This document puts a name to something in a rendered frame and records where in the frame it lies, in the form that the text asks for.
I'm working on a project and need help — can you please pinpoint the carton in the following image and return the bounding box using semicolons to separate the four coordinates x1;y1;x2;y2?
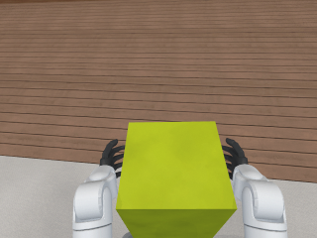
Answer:
115;121;238;238

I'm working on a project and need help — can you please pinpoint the robot right forearm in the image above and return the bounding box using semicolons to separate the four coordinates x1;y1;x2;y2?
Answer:
232;164;288;238

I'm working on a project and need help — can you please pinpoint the robot left forearm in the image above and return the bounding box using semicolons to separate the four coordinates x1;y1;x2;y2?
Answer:
72;165;118;238

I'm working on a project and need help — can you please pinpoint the left robot hand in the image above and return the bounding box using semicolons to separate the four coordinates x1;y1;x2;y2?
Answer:
99;139;126;178

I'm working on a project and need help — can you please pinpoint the right robot hand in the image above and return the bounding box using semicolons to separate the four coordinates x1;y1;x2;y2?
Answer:
221;138;249;179

